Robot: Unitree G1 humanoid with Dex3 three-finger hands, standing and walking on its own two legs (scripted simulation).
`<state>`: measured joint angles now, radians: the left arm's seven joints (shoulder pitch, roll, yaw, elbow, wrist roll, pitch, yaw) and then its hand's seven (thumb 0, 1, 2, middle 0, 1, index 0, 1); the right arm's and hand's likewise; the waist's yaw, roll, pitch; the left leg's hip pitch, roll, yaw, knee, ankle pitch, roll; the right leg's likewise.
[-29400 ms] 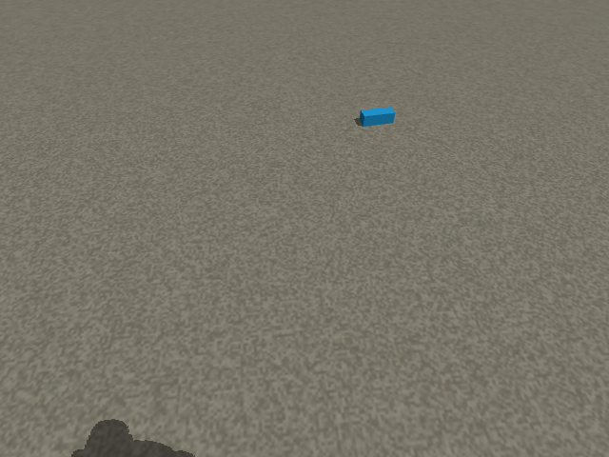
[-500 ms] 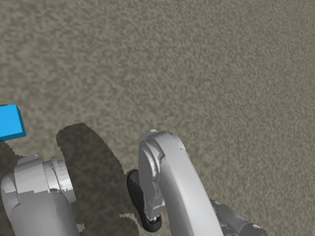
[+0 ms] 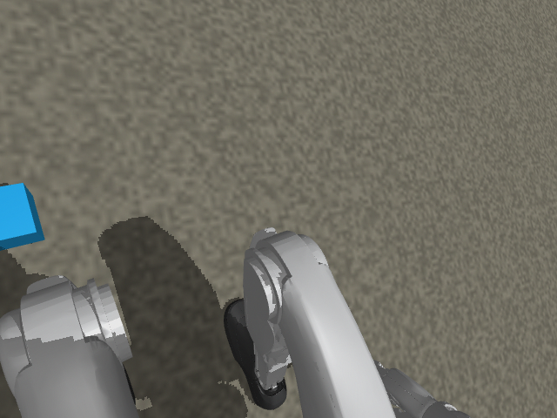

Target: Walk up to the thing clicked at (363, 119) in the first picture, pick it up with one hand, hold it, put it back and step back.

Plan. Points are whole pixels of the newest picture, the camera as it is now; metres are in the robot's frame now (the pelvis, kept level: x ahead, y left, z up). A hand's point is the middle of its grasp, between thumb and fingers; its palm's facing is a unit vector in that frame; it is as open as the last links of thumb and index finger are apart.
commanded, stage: settle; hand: left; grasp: from above
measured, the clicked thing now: out of the picture +0.40 +0.33 -0.26
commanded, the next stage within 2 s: lift in 0.70 s
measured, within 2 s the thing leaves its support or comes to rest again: leaves its support in 0.16 s
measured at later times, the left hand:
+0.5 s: hand out of the picture +0.39 +0.34 -0.16, palm faces -0.43 -0.09 -0.90, open 10.6 cm
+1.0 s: hand out of the picture +0.38 +0.35 -0.10, palm faces -0.44 -0.08 -0.89, open 10.4 cm
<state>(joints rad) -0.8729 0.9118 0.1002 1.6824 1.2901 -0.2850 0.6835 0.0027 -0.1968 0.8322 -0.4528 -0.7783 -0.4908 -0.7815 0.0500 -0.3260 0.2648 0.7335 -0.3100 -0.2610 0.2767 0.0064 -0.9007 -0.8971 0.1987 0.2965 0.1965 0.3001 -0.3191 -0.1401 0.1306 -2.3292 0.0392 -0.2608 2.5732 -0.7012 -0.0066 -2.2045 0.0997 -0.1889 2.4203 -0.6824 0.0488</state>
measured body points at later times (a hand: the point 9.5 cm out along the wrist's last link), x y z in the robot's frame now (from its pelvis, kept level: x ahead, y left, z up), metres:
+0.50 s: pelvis +0.00 +0.00 +0.02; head +0.21 +0.11 +0.41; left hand +0.41 +0.34 -0.11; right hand +0.13 -0.25 -0.07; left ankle +0.07 +0.13 -0.26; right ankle +0.11 -0.11 -0.26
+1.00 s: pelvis -0.01 -0.01 +0.05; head +0.20 +0.08 +0.44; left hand +0.40 +0.35 -0.05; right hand +0.09 -0.27 -0.06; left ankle +0.07 +0.13 -0.26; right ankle +0.11 -0.11 -0.26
